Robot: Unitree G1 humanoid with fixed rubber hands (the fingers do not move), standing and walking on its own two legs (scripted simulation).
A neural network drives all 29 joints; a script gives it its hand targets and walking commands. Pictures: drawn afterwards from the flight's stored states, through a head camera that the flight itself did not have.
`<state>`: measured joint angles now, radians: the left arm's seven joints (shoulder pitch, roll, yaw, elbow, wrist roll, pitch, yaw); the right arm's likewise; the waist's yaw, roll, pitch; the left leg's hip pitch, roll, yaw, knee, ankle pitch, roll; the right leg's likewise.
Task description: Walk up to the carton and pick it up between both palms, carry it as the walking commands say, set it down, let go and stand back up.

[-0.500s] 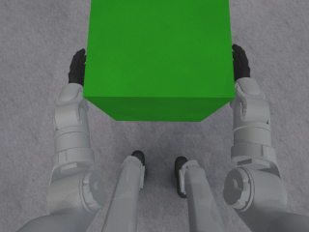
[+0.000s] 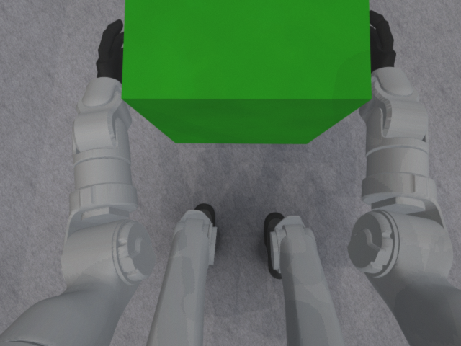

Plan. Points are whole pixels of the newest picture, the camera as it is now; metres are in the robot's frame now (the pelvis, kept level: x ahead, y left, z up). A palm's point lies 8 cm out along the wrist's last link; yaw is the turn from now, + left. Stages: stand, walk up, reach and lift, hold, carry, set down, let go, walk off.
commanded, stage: set down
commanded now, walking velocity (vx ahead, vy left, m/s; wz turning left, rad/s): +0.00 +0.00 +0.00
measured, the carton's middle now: (242, 49) +0.57 +0.03 -0.18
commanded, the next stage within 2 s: none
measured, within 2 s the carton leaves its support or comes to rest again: neither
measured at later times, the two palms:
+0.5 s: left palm (135, 79) +0.51 +0.22 -0.19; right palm (350, 71) +0.54 -0.16 -0.19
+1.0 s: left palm (150, 87) +0.53 +0.23 -0.30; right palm (325, 78) +0.57 -0.15 -0.30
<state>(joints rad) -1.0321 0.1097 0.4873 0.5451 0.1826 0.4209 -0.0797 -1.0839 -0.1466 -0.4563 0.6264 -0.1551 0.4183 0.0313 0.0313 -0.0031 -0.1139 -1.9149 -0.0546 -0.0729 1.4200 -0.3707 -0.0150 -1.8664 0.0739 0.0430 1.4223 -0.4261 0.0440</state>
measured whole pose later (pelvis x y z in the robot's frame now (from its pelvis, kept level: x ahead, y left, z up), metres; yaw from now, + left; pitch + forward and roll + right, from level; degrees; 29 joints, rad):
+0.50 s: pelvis -0.01 -0.01 -0.07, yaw +0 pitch +51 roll -2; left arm -1.21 0.22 0.44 0.66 0.10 0.40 -0.05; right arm -1.28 -0.23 -0.40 0.72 -0.11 0.42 -0.01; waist 0.04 0.01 -0.02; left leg -2.14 -0.07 -0.07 1.68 -0.43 -0.03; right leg -2.10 0.09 0.05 1.70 -0.49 0.05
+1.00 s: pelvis -0.03 -0.01 -0.13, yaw +1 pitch +37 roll -2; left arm -1.51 0.34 0.36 0.63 -0.04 0.42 0.02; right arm -1.57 -0.36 -0.34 0.69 0.01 0.43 -0.06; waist 0.05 0.01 0.53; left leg -2.10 -0.08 -0.06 1.94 -0.48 -0.04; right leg -2.05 0.09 0.03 1.96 -0.56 0.06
